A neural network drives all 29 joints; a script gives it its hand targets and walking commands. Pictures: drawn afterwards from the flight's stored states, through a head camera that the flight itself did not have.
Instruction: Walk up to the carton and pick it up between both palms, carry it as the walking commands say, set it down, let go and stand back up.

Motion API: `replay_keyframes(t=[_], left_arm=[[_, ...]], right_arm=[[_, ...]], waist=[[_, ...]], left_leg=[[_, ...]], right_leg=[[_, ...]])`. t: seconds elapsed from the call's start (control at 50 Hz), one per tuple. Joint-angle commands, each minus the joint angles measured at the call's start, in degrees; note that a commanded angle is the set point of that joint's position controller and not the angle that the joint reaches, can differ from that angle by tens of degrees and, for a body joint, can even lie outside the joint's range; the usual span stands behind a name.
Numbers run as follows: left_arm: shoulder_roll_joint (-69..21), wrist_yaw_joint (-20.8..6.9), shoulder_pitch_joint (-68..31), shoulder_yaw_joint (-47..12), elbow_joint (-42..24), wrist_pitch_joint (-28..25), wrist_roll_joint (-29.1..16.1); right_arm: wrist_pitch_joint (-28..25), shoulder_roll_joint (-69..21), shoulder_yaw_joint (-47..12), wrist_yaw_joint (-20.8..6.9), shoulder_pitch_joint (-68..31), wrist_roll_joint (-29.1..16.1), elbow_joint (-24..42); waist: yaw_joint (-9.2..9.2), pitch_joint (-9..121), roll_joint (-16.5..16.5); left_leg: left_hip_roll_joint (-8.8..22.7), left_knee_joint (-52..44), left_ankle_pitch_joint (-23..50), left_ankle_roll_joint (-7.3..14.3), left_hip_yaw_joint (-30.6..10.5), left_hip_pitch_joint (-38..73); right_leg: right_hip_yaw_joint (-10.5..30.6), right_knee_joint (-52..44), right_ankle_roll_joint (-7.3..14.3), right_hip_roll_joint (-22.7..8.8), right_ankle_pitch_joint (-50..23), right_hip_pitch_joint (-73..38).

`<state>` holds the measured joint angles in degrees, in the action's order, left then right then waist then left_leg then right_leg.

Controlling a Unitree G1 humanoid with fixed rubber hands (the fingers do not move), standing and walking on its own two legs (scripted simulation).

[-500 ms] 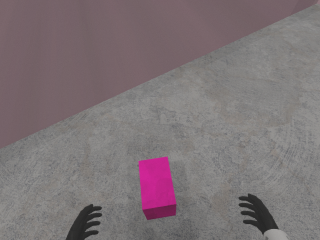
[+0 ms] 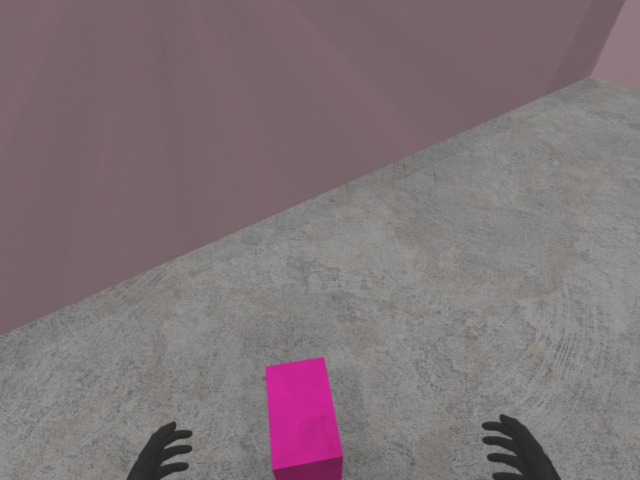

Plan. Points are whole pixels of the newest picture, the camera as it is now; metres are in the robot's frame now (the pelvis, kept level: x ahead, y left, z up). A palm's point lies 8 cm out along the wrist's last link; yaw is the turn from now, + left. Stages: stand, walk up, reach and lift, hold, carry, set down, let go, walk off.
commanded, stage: stand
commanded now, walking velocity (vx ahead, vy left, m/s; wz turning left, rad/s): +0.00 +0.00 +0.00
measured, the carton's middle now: (303, 425) +0.45 +0.08 -0.65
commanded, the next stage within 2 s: none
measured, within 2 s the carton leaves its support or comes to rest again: neither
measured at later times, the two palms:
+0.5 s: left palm out of the picture +0.16 +0.31 -0.09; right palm out of the picture +0.13 -0.25 -0.08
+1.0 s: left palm out of the picture +0.12 +0.31 -0.10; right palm out of the picture +0.09 -0.28 -0.08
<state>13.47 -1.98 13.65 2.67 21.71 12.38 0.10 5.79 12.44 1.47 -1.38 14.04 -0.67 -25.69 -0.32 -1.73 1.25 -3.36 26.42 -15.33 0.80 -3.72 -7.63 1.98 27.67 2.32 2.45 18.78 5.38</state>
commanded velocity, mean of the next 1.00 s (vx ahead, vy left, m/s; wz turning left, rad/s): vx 0.00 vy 0.00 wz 0.00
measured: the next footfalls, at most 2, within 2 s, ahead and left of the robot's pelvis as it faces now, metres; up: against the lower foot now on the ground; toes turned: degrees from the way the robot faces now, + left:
none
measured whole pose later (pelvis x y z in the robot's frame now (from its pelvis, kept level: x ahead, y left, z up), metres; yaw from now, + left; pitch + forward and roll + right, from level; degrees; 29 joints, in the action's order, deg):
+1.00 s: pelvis -0.01 +0.03 +0.00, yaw -2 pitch -2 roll +0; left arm 20.5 1.3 11.1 0.2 47.5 -0.3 1.8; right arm -0.4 20.0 1.6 0.8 8.6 1.6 -51.0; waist -0.4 -0.6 1.5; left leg -3.2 24.6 -13.7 2.6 -0.9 -8.8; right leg 4.2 24.4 0.3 1.8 15.8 6.5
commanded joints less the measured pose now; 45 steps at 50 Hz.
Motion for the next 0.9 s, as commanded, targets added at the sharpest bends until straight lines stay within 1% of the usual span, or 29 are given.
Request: replay_keyframes(t=[0.0, 0.02, 0.04, 0.06, 0.08, 0.1, 0.14, 0.16, 0.18, 0.22, 0.24, 0.26, 0.3, 0.32, 0.34, 0.36, 0.38, 0.44, 0.5, 0.52, 0.56, 0.58, 0.62, 0.64, 0.68, 0.7, 0.8, 0.86, 0.88], left_arm=[[10.93, 3.51, -4.05, 2.31, 3.44, -7.49, 1.76], [12.0, 3.61, -5.05, 1.94, 4.03, -7.97, 2.5], [11.4, 3.58, -5.34, 2.03, 4.22, -9.05, 1.92], [11.81, 3.37, -5.69, 1.93, 5.39, -9.79, 2.07], [11.76, 3.36, -4.43, 2.39, 6.42, -10.08, 2.27], [12.17, 2.72, -6.11, 2.21, 6.75, -10.71, 2.33], [10.59, 2.47, -6.89, 1.77, 7.87, -11.66, 1.49], [10.07, 2.12, -4.29, 1.16, 9.34, -12.22, 1.44], [11.59, 2.21, -7.14, 1.67, 9.46, -12.49, 2.06], [11.61, 2.01, -4.98, 1.22, 11.12, -12.38, 1.46], [11.05, 2.67, -4.63, 0.94, 11.97, -12.32, 1.73], [11.13, 2.27, -5.4, 1.05, 11.88, -12.62, 1.32], [13.23, 2.72, -5.0, 1.17, 12.49, -12.08, 1.45], [13.22, 2.8, -2.96, 1.23, 13.76, -12.17, 1.69], [13.5, 2.97, -5.03, 1.25, 13.27, -11.82, 1.59], [14.57, 3.36, -2.77, 1.56, 14.02, -11.9, 1.58], [13.5, 3.64, -3.52, 1.09, 14.15, -11.58, 1.59], [12.39, 3.55, -4.75, 0.34, 14.38, -12.84, 2.27], [14.31, 3.69, -4.24, 0.65, 15.64, -12.45, 1.22], [14.58, 3.85, -3.98, 0.79, 16.43, -12.72, 1.83], [14.75, 3.55, -4.36, 1.04, 16.65, -12.6, 1.48], [15.88, 3.62, -3.59, 0.81, 17.46, -12.7, 1.73], [12.99, 3.61, -1.69, 0.25, 18.0, -13.16, 1.16], [12.52, 3.37, -2.03, -0.19, 17.97, -13.12, 1.68], [13.84, 3.26, -6.3, 0.46, 18.06, -13.33, 1.79], [15.23, 3.58, -5.75, 0.5, 19.29, -13.45, 1.7], [14.31, 3.49, -4.71, -0.27, 20.11, -13.37, 1.75], [15.31, 3.39, -4.53, 0.05, 21.32, -13.26, 1.74], [14.45, 3.21, -5.29, -0.37, 21.6, -13.01, 2.0]], right_arm=[[-2.71, 11.68, 3.31, 2.68, -2.93, 3.73, -4.23], [-3.0, 12.46, 3.28, 2.98, 0.58, 4.0, -4.79], [-3.47, 12.42, 2.82, 3.31, -1.04, 4.08, -6.15], [-4.56, 10.99, 2.43, 2.88, -3.03, 3.87, -6.0], [-5.07, 11.79, 2.56, 2.91, -2.97, 3.92, -5.97], [-5.02, 11.72, 2.21, 2.71, -4.58, 3.12, -6.85], [-5.39, 13.04, 2.48, 2.67, -4.38, 2.74, -9.26], [-6.14, 12.03, 2.11, 2.17, -5.18, 2.58, -8.99], [-5.91, 12.66, 3.1, 2.54, -4.93, 3.08, -9.49], [-6.3, 14.03, 2.58, 2.51, -8.05, 3.2, -9.19], [-6.64, 13.7, 3.14, 2.47, -6.87, 2.71, -9.97], [-6.54, 13.85, 2.3, 2.71, -7.41, 2.72, -10.79], [-6.55, 15.59, 2.93, 2.39, -3.96, 2.68, -11.87], [-6.09, 14.09, 2.24, 2.58, -4.25, 3.09, -12.75], [-6.37, 13.45, 2.39, 2.86, -4.2, 2.58, -12.8], [-6.3, 15.69, 3.07, 2.98, -4.48, 2.71, -13.01], [-6.56, 15.91, 3.39, 3.01, -3.06, 2.7, -13.87], [-6.7, 15.81, 3.14, 3.22, -4.05, 2.71, -14.67], [-6.94, 17.18, 3.54, 2.89, -4.9, 2.9, -14.75], [-6.89, 14.89, 2.7, 2.52, -7.13, 2.86, -15.05], [-6.85, 17.28, 3.03, 3.02, -5.04, 2.66, -16.69], [-7.22, 14.24, 2.47, 2.48, -3.43, 2.0, -15.94], [-7.43, 16.09, 3.0, 2.51, -5.75, 2.26, -16.61], [-7.3, 17.28, 3.09, 2.44, -6.37, 2.02, -16.86], [-7.03, 17.46, 3.04, 2.5, -5.81, 2.05, -17.57], [-6.75, 14.92, 2.35, 2.72, -6.91, 2.43, -17.87], [-6.98, 16.2, 2.22, 2.55, -7.8, 2.48, -20.08], [-6.61, 17.51, 2.6, 2.47, -9.67, 2.5, -20.53], [-6.49, 18.95, 2.73, 2.89, -6.61, 2.43, -21.82]], waist=[[0.45, 1.41, 0.77], [-1.13, -0.11, -0.69], [-0.26, 0.77, -3.4], [-0.24, 2.54, -0.82], [0.09, 2.14, -4.76], [0.88, 2.15, 0.74], [0.66, 4.0, -3.26], [0.93, 6.97, -2.95], [-0.72, 6.94, -1.07], [2.18, 7.81, -0.43], [0.28, 8.94, -3.13], [1.83, 10.17, -2.58], [-0.14, 9.95, -3.78], [1.33, 5.78, -0.17], [0.08, 7.17, -2.03], [1.05, 4.71, -0.86], [0.07, 5.95, -4.16], [-0.4, 4.13, 0.17], [-0.08, 3.7, -3.42], [0.98, 3.83, -2.16], [0.52, 0.0, -6.5], [-0.9, 1.99, -2.15], [0.58, 5.88, -3.0], [0.25, 6.6, -0.43], [-1.48, 6.6, -0.77], [-0.86, 1.87, 2.08], [-0.07, 2.1, -3.58], [0.1, 1.7, 2.07], [-0.84, -0.99, -0.67]], left_leg=[[4.95, 0.8, 6.99, -2.29, -0.78, -4.05], [4.08, -0.03, 6.24, -1.59, 0.24, -4.87], [4.96, -0.99, 4.16, -1.45, -1.18, -6.55], [5.68, -1.76, 2.76, -0.97, -1.45, -5.77], [5.24, -0.92, 1.2, -0.44, -1.91, -6.99], [5.11, -1.82, 3.04, -0.44, -2.28, -6.4], [6.38, -1.65, 11.7, -0.33, -2.12, -6.77], [6.84, -0.11, 12.18, -0.48, -2.85, -4.7], [6.83, -1.43, 11.74, -0.76, -2.65, -3.17], [7.31, -0.04, 19.89, 0.03, -3.73, -3.45], [7.77, -0.35, 21.34, 0.03, -3.79, -1.36], [6.88, 0.5, 23.53, -0.2, -2.95, -0.56], [6.77, 0.32, 26.66, -0.91, -2.4, 1.24], [7.35, -0.22, 27.8, 0.16, -2.81, -1.29], [7.34, 0.14, 26.6, -0.71, -2.01, -0.93], [7.28, 0.41, 22.79, 0.24, -3.24, 0.58], [8.01, -1.53, 22.63, -0.54, -4.26, -0.54], [8.6, -2.01, 20.09, 0.93, -5.44, 0.44], [8.23, -2.84, 18.59, 0.45, -4.97, -0.57], [8.23, -3.22, 18.61, 0.84, -5.26, 0.21], [8.04, -4.74, 16.86, 0.11, -5.27, -2.04], [8.27, -4.88, 16.59, 0.31, -6.04, -0.77], [8.68, -3.88, 18.68, 0.52, -5.27, 2.03], [9.07, -3.09, 18.62, 0.85, -6.08, 2.78], [7.41, -2.71, 18.24, 0.07, -3.38, 1.46], [7.84, -3.72, 17.37, 0.94, -4.86, 1.24], [7.75, -5.01, 10.64, 0.5, -4.62, -0.63], [8.28, -6.07, 8.4, 0.0, -5.02, 0.12], [7.8, -6.57, 7.92, -0.05, -4.28, -1.59]], right_leg=[[3.85, -4.6, -3.64, -3.77, -7.51, 7.27], [5.6, -4.23, -2.96, -4.3, -8.95, 7.45], [5.77, -3.73, -3.01, -4.06, -6.19, 6.86], [5.24, -2.75, -2.27, -4.02, -4.85, 6.33], [5.85, -3.37, -2.06, -4.15, -5.88, 5.48], [4.61, -2.59, -2.72, -3.51, -6.0, 6.64], [5.75, -1.11, -2.09, -4.33, -10.95, 3.84], [5.56, -2.07, -2.14, -4.67, -12.85, 2.52], [5.36, -1.83, -2.09, -4.22, -11.34, 3.85], [4.24, -0.33, -1.98, -4.09, -16.27, 3.18], [5.27, -0.18, -1.61, -4.77, -17.32, 1.96], [4.22, 0.08, -1.91, -4.79, -19.65, 2.02], [4.35, 0.58, -1.55, -4.27, -21.11, 2.47], [3.86, 0.22, -2.32, -4.51, -21.66, 2.76], [4.61, 0.26, -2.0, -4.38, -21.16, 3.33], [4.32, -0.47, -2.22, -4.56, -19.57, 6.0], [5.28, -0.61, -2.15, -4.61, -16.75, 3.72], [5.3, -0.94, -1.59, -5.19, -15.3, 5.69], [5.81, -2.09, -1.82, -4.81, -12.25, 5.48], [5.45, -1.84, -1.76, -5.09, -13.56, 5.1], [6.66, -2.88, -1.52, -5.27, -12.21, 5.4], [5.73, -2.04, -1.34, -4.79, -10.83, 5.57], [5.56, -2.53, -1.61, -5.18, -14.63, 3.58], [5.09, -2.93, -1.58, -5.39, -14.76, 3.68], [6.06, -3.72, -2.54, -5.57, -18.45, 1.8], [6.42, -3.84, -1.84, -5.53, -16.42, 5.78], [7.09, -6.04, -1.58, -6.43, -11.83, 3.88], [7.1, -7.27, -1.62, -6.21, -8.49, 4.93], [7.05, -7.23, -1.92, -5.88, -9.58, 5.06]])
